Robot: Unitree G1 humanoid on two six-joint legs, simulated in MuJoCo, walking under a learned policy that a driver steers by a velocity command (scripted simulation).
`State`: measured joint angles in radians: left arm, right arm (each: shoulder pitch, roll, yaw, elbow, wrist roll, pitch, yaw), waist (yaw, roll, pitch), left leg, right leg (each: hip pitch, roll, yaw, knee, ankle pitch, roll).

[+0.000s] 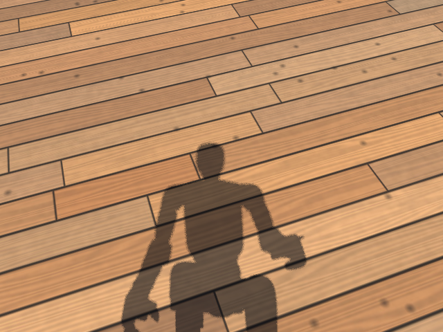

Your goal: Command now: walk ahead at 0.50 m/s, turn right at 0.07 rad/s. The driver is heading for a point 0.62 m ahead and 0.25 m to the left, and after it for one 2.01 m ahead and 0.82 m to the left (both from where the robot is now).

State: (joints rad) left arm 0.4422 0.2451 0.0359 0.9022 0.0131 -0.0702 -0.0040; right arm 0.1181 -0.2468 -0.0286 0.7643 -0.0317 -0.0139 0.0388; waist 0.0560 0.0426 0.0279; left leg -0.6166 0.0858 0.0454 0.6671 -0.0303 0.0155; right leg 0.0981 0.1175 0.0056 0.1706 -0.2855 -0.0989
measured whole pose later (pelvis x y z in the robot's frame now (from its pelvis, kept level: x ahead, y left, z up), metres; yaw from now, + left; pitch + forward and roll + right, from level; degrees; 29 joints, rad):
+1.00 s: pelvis +0.52 +0.06 +0.00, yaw +27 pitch +1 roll -2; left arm 0.40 0.24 0.05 0.89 0.02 -0.09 0.01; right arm 0.08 -0.27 -0.05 0.74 -0.04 0.01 0.08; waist 0.06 0.05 0.04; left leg -0.64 0.07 0.04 0.78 -0.07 0.04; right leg 0.03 0.00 -0.23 0.24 -0.29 -0.01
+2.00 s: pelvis +0.97 +0.38 +0.01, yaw +42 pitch +0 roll -1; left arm 0.40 0.22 0.04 0.95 0.01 -0.08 -0.02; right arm 0.17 -0.26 -0.02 0.84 -0.04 -0.03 0.03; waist 0.03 0.04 0.03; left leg -0.61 0.10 -0.01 0.85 -0.12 0.02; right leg -0.05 0.08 -0.06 0.22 -0.18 -0.08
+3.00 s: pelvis +1.38 +0.72 +0.01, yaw +19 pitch +0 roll +0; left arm 0.32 0.27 0.08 0.93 0.00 -0.04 0.00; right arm 0.14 -0.25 -0.04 0.81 -0.05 -0.04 0.01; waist 0.02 0.02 0.05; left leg -0.60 0.13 -0.04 1.04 -0.26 -0.04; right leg -0.15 0.15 0.02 0.34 -0.19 -0.15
